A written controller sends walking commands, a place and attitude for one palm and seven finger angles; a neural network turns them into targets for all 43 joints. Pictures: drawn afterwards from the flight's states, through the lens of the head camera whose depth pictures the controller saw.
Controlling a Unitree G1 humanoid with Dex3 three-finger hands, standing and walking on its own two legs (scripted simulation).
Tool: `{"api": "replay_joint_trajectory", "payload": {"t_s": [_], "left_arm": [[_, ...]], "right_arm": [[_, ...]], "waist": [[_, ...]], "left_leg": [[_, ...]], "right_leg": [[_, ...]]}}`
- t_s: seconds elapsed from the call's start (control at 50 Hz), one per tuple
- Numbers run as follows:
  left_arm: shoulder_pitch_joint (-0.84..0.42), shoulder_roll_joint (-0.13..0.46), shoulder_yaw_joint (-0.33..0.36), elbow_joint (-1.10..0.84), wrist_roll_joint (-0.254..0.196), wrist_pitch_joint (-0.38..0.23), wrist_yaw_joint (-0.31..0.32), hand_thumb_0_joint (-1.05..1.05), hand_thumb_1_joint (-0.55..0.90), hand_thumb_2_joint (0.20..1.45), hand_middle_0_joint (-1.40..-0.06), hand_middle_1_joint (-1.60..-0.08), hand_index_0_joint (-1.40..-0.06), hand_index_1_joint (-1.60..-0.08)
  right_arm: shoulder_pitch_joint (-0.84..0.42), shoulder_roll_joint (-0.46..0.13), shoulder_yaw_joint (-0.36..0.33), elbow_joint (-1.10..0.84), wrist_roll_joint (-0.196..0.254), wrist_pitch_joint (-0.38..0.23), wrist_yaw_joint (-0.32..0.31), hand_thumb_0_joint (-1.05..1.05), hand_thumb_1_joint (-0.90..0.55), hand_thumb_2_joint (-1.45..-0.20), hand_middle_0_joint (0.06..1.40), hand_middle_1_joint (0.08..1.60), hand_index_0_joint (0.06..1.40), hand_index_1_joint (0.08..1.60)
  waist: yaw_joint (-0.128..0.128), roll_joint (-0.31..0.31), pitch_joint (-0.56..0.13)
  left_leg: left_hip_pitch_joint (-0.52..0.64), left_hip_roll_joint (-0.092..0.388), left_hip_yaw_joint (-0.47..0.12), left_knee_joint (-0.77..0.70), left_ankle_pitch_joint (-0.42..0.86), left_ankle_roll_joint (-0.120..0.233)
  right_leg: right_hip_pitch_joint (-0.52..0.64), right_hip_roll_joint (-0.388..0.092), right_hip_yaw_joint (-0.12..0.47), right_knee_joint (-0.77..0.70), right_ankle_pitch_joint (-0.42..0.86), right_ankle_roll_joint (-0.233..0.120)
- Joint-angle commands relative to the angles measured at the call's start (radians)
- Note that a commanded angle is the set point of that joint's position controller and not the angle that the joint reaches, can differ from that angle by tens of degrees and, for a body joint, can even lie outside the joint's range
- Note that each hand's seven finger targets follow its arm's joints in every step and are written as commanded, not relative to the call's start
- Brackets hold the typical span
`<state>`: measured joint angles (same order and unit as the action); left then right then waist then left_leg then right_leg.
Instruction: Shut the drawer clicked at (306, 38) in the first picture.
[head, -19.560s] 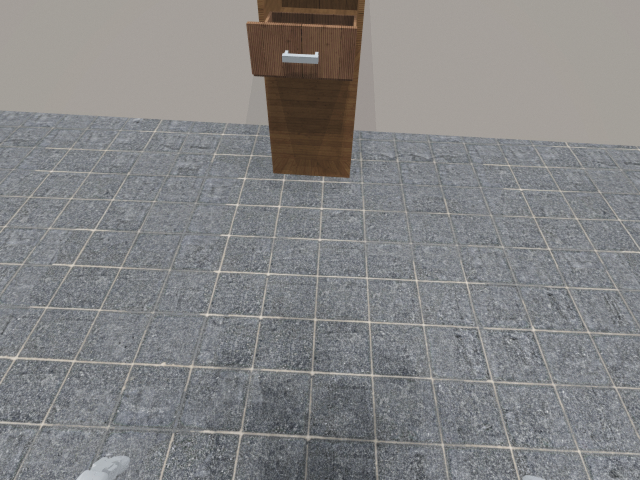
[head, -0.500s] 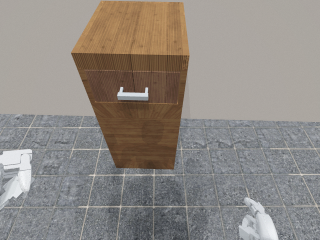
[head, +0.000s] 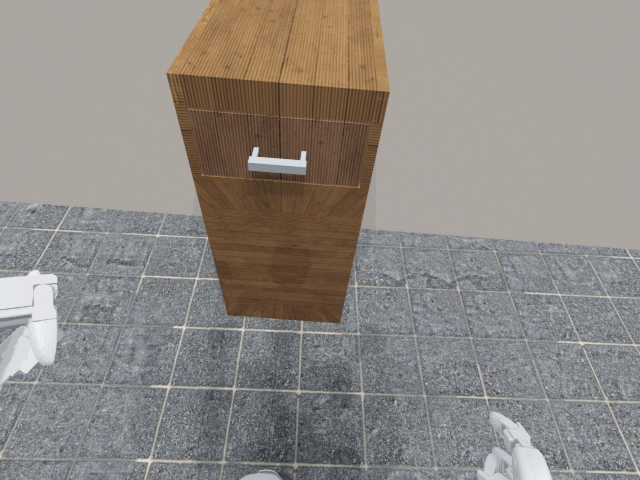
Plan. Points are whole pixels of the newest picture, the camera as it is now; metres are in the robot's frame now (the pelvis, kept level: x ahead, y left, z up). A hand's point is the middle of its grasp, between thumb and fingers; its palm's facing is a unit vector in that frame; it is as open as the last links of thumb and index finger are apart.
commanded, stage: step back with the hand held close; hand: left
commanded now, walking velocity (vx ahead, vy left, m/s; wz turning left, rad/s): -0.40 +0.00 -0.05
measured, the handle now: (278, 159) +0.69 +0.09 -0.03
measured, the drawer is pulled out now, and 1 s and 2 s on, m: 0.00 0.00 0.00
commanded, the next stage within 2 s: stop stepping back and stand still in 0.24 s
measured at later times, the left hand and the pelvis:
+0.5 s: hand out of the picture +0.10 +0.23 +0.19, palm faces +0.32 -0.83 -0.45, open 3.2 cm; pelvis -0.08 +0.00 -0.01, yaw -5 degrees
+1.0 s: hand out of the picture +0.06 +0.26 +0.18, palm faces +0.33 -0.84 -0.42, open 3.3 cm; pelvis -0.14 +0.03 +0.00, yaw -7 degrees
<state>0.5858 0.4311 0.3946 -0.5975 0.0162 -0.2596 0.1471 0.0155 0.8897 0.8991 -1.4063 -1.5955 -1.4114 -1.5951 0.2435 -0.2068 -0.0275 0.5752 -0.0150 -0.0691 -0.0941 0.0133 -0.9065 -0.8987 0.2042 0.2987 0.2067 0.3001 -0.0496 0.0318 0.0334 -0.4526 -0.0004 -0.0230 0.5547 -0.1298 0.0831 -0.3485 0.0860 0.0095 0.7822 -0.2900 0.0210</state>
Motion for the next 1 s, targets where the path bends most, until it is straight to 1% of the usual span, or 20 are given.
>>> {"api": "replay_joint_trajectory", "payload": {"t_s": [0.0,0.08,0.12,0.2,0.24,0.32,0.4,0.44,0.48,0.54,0.56,0.6,0.68,0.78,0.8,0.84,0.86,0.9,0.94,0.98], "left_arm": [[0.102,0.126,0.152,-0.179,-0.036,-0.068,0.015,0.000,0.900,0.900,-1.400,-1.600,-1.400,-1.600],[0.096,0.132,0.120,-0.245,-0.071,-0.105,-0.004,0.000,0.900,0.900,-1.400,-1.600,-1.400,-1.600],[0.048,0.162,0.132,-0.264,-0.062,-0.132,-0.010,0.000,0.900,0.900,-1.400,-1.600,-1.400,-1.600],[-0.020,0.217,0.172,-0.342,-0.072,-0.143,-0.015,0.000,0.900,0.900,-1.400,-1.600,-1.400,-1.600],[0.116,0.240,0.232,-0.309,-0.095,-0.124,-0.022,0.000,0.900,0.900,-1.400,-1.600,-1.400,-1.600],[0.169,0.229,0.250,-0.211,-0.094,-0.097,-0.041,0.000,0.900,0.900,-1.400,-1.600,-1.400,-1.600],[0.082,0.168,0.154,-0.077,-0.106,-0.045,-0.015,0.000,0.900,0.900,-1.400,-1.600,-1.400,-1.600],[-0.017,0.124,0.084,-0.033,-0.090,-0.019,-0.011,0.000,0.900,0.900,-1.400,-1.600,-1.400,-1.600],[-0.120,0.097,0.024,0.031,-0.066,-0.003,-0.008,0.000,0.900,0.900,-1.400,-1.600,-1.400,-1.600],[-0.219,0.120,0.017,-0.039,-0.044,-0.026,-0.004,0.000,0.900,0.900,-1.400,-1.600,-1.400,-1.600],[-0.238,0.122,0.011,-0.150,-0.048,-0.039,-0.003,0.000,0.900,0.900,-1.400,-1.600,-1.400,-1.600],[-0.222,0.130,0.022,-0.302,-0.040,-0.060,0.004,0.000,0.900,0.900,-1.400,-1.600,-1.400,-1.600],[0.081,0.149,0.096,-0.395,-0.053,-0.034,0.010,0.000,0.900,0.900,-1.400,-1.600,-1.400,-1.600],[0.237,0.128,0.136,-0.255,-0.087,0.029,0.019,0.000,0.900,0.900,-1.400,-1.600,-1.400,-1.600],[0.207,0.124,0.131,-0.229,-0.086,0.042,0.020,0.000,0.900,0.900,-1.400,-1.600,-1.400,-1.600],[0.090,0.131,0.123,-0.201,-0.104,0.060,0.021,0.000,0.900,0.900,-1.400,-1.600,-1.400,-1.600],[0.011,0.160,0.149,-0.194,-0.103,0.046,0.024,0.000,0.900,0.900,-1.400,-1.600,-1.400,-1.600],[-0.023,0.105,0.104,-0.083,-0.080,0.045,0.016,0.000,0.900,0.900,-1.400,-1.600,-1.400,-1.600],[-0.071,0.067,0.035,-0.011,-0.064,0.061,0.011,0.000,0.900,0.900,-1.400,-1.600,-1.400,-1.600],[-0.130,0.048,-0.012,-0.052,-0.051,0.049,0.015,0.000,0.900,0.900,-1.400,-1.600,-1.400,-1.600]], "right_arm": [[-0.133,-0.138,-0.053,-0.162,-0.003,-0.080,0.007,0.000,-0.900,-0.900,0.200,0.300,0.200,0.300],[-0.105,-0.137,-0.043,-0.091,-0.016,-0.098,0.028,0.000,-0.900,-0.900,0.200,0.300,0.200,0.300],[-0.088,-0.127,-0.042,-0.053,-0.023,-0.091,0.038,0.000,-0.900,-0.900,0.200,0.300,0.200,0.300],[-0.117,-0.116,-0.047,-0.110,0.006,-0.069,0.037,0.000,-0.900,-0.900,0.200,0.300,0.200,0.300],[-0.154,-0.120,-0.042,-0.165,0.027,-0.063,0.039,0.000,-0.900,-0.900,0.200,0.300,0.200,0.300],[-0.214,-0.113,-0.023,-0.208,0.037,-0.032,0.033,0.000,-0.900,-0.900,0.200,0.300,0.200,0.300],[-0.172,-0.107,-0.028,-0.138,0.025,-0.011,0.023,0.000,-0.900,-0.900,0.200,0.300,0.200,0.300],[-0.151,-0.108,-0.018,-0.120,0.019,-0.016,0.008,0.000,-0.900,-0.900,0.200,0.300,0.200,0.300],[-0.147,-0.123,-0.004,-0.116,0.018,-0.040,-0.009,0.000,-0.900,-0.900,0.200,0.300,0.200,0.300],[-0.138,-0.148,0.001,-0.120,0.016,-0.099,-0.024,0.000,-0.900,-0.900,0.200,0.300,0.200,0.300],[-0.123,-0.133,0.004,-0.119,0.011,-0.115,-0.019,0.000,-0.900,-0.900,0.200,0.300,0.200,0.300],[-0.113,-0.136,-0.009,-0.122,-0.003,-0.145,-0.005,0.000,-0.900,-0.900,0.200,0.300,0.200,0.300],[-0.110,-0.113,-0.015,-0.155,-0.010,-0.162,0.039,0.000,-0.900,-0.900,0.200,0.300,0.200,0.300],[-0.133,-0.098,-0.008,-0.157,-0.018,-0.082,0.030,0.000,-0.900,-0.900,0.200,0.300,0.200,0.300],[-0.131,-0.096,-0.012,-0.147,-0.015,-0.062,0.020,0.000,-0.900,-0.900,0.200,0.300,0.200,0.300],[-0.117,-0.095,-0.013,-0.119,-0.005,-0.028,0.007,0.000,-0.900,-0.900,0.200,0.300,0.200,0.300],[-0.108,-0.102,-0.011,-0.092,-0.013,-0.027,0.007,0.000,-0.900,-0.900,0.200,0.300,0.200,0.300],[-0.079,-0.101,-0.012,-0.077,0.006,-0.053,0.011,0.000,-0.900,-0.900,0.200,0.300,0.200,0.300],[-0.121,-0.105,-0.010,-0.077,0.013,-0.061,0.001,0.000,-0.900,-0.900,0.200,0.300,0.200,0.300],[-0.135,-0.113,-0.006,-0.069,0.009,-0.075,-0.013,0.000,-0.900,-0.900,0.200,0.300,0.200,0.300]], "waist": [[0.055,0.111,-0.104],[0.049,0.139,-0.201],[0.052,0.078,-0.289],[0.041,-0.048,-0.480],[0.070,-0.103,-0.482],[0.051,-0.057,-0.211],[0.032,-0.100,0.068],[0.016,-0.107,0.146],[0.012,-0.117,0.221],[0.040,0.053,0.133],[0.041,0.165,0.020],[0.047,0.213,-0.106],[0.075,0.210,-0.267],[0.054,0.203,-0.171],[0.048,0.091,-0.129],[0.038,-0.232,-0.037],[0.038,-0.207,-0.003],[0.009,-0.222,-0.038],[0.017,-0.222,0.022],[0.020,-0.088,0.045]], "left_leg": [[-0.161,0.240,-0.265,-0.369,-0.435,0.064],[0.277,0.182,-0.169,-0.241,0.087,-0.011],[0.475,0.148,-0.058,-0.085,0.505,-0.022],[0.752,0.111,0.079,0.030,0.777,0.004],[0.629,0.115,0.062,0.022,0.658,0.005],[0.397,0.063,0.066,0.035,0.081,-0.056],[0.257,0.021,-0.007,0.322,-0.109,-0.097],[0.246,0.052,-0.038,0.262,-0.119,-0.088],[0.234,0.069,-0.036,0.003,-0.104,-0.064],[0.271,0.151,-0.216,-0.233,-0.037,-0.007],[0.305,0.195,-0.332,-0.335,-0.101,-0.019],[0.329,0.247,-0.416,-0.457,-0.366,-0.049],[0.310,0.210,-0.209,-0.469,-0.415,-0.057],[0.076,0.109,-0.026,-0.353,-0.430,-0.117],[0.056,0.059,0.028,-0.195,-0.406,-0.116],[-0.006,0.002,0.040,0.350,-0.234,-0.106],[-0.085,0.029,0.015,0.459,-0.209,-0.104],[-0.062,0.064,-0.009,0.388,-0.194,-0.084],[0.138,0.077,0.038,0.187,-0.190,-0.066],[0.259,0.043,0.096,0.021,-0.196,-0.052]], "right_leg": [[0.242,0.005,0.018,-0.062,-0.146,-0.018],[0.081,-0.028,0.008,-0.434,-0.054,-0.038],[0.039,-0.070,0.045,-0.472,0.271,-0.005],[-0.007,-0.057,0.006,-0.308,0.696,0.109],[0.056,-0.084,0.005,-0.292,0.700,0.126],[-0.074,-0.182,0.046,-0.450,0.359,0.032],[-0.348,-0.326,0.218,-0.639,-0.253,-0.115],[-0.343,-0.304,0.156,-0.622,-0.254,-0.143],[-0.268,-0.198,0.065,-0.545,-0.196,-0.080],[-0.107,-0.083,0.016,-0.343,0.026,-0.025],[-0.039,-0.054,0.012,-0.223,-0.044,-0.026],[0.018,-0.037,0.068,-0.051,-0.203,-0.032],[0.145,-0.024,-0.013,-0.066,-0.182,-0.038],[0.327,-0.004,-0.124,-0.377,-0.190,-0.074],[0.270,-0.058,-0.069,-0.471,-0.214,-0.101],[-0.003,-0.406,0.340,-0.685,-0.375,-0.246],[0.007,-0.447,0.308,-0.673,-0.224,-0.269],[0.050,-0.372,0.179,-0.559,-0.182,-0.215],[-0.105,-0.312,0.075,-0.523,-0.336,-0.162],[-0.134,-0.256,0.019,-0.437,-0.330,-0.136]]}}
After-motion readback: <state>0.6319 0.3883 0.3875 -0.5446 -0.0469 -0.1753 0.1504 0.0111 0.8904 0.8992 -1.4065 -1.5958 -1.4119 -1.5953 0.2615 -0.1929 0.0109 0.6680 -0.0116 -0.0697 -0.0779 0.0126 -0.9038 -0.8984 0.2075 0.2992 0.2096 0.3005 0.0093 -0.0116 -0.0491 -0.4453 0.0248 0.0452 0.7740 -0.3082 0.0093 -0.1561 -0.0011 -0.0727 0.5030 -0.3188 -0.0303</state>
